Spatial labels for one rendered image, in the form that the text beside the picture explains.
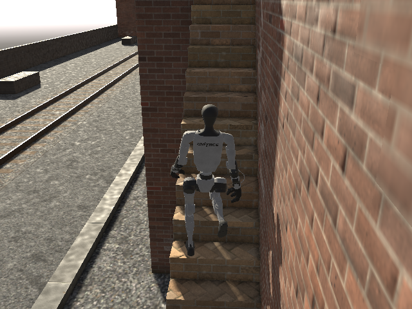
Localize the stairs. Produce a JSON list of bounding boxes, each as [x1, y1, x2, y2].
[[166, 0, 261, 309]]

